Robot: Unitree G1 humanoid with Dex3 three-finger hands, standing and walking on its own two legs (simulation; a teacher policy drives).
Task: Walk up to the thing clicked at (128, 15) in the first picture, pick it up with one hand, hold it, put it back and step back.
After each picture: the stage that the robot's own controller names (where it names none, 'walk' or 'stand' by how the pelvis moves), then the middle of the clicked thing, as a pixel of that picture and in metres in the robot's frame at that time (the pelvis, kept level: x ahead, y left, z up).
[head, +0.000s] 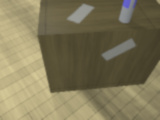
stand; (129, 2) +0.92 -0.29 +0.03
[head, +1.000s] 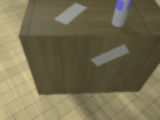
walk; (123, 4) +0.83 -0.19 +0.05
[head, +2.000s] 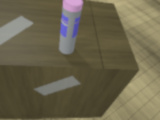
walk; (69, 28) +0.57 +0.07 +0.06
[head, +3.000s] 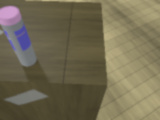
stand; (19, 40) +0.49 +0.25 +0.05
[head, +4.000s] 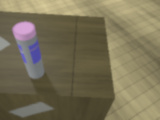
stand; (31, 53) +0.46 +0.21 +0.03
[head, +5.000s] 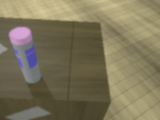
stand; (27, 58) +0.46 +0.22 +0.02
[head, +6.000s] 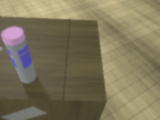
stand; (21, 58) +0.45 +0.24 +0.02
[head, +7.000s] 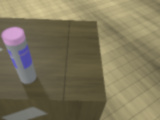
stand; (21, 58) +0.45 +0.24 +0.02
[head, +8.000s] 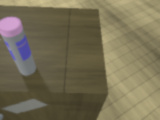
rise first; (20, 50) +0.46 +0.25 +0.03
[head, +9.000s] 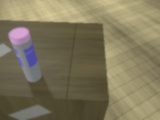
go down; (27, 57) +0.46 +0.26 +0.03
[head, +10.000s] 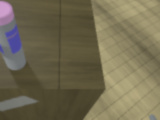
go down; (8, 41) +0.46 +0.23 +0.05
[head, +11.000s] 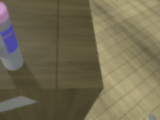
approach; (5, 41) +0.46 +0.24 +0.06
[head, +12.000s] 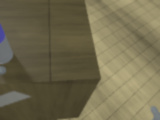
close in; out of the picture +0.46 +0.25 +0.10
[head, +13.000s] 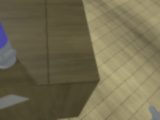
lift; out of the picture +0.45 +0.23 +0.09
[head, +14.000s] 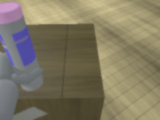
lift; (21, 52) +0.34 +0.17 +0.20
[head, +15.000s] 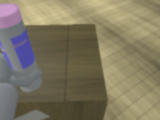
hold; (19, 54) +0.33 +0.17 +0.20
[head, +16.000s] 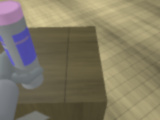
hold; (21, 51) +0.34 +0.17 +0.21
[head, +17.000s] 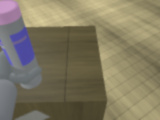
crouch; (19, 51) +0.33 +0.17 +0.21
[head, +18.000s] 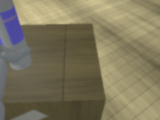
crouch; (9, 31) +0.40 +0.21 +0.22
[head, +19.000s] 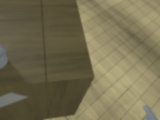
lower; out of the picture +0.46 +0.25 +0.08
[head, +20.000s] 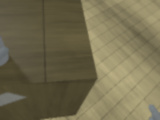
lower; out of the picture +0.45 +0.25 +0.10
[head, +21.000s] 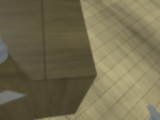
lower; out of the picture +0.46 +0.24 +0.10
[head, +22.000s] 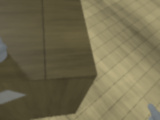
lower; out of the picture +0.46 +0.25 +0.10
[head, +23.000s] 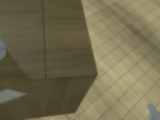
loosen; out of the picture +0.47 +0.25 +0.10
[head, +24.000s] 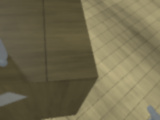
withdraw; out of the picture +0.46 +0.25 +0.10
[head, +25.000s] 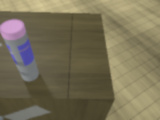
sink last; (22, 54) +0.43 +0.23 +0.06
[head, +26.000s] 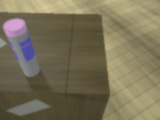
stand; (24, 51) +0.46 +0.25 +0.05
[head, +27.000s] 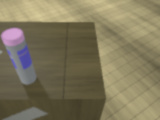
stand; (21, 59) +0.46 +0.24 +0.03
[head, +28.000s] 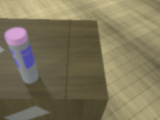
stand; (24, 58) +0.46 +0.23 +0.02
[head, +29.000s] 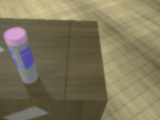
stand; (23, 58) +0.46 +0.23 +0.02
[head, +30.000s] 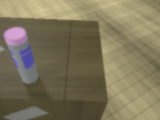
stand; (23, 58) +0.45 +0.24 +0.02
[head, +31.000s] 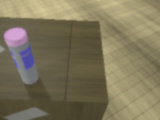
stand; (24, 59) +0.45 +0.23 +0.02
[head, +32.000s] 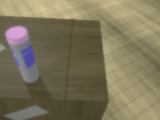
stand; (25, 57) +0.45 +0.23 +0.02
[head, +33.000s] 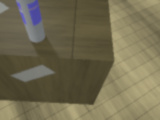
walk; (31, 14) +0.58 +0.21 +0.05
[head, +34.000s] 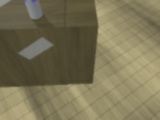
walk; out of the picture +0.80 +0.29 +0.04
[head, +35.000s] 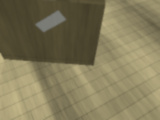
stand; out of the picture +1.09 +0.20 +0.05
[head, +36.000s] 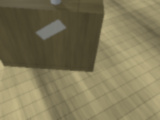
stand; out of the picture +1.08 +0.20 +0.02
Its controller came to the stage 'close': yes
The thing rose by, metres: 0.21
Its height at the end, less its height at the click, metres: +0.00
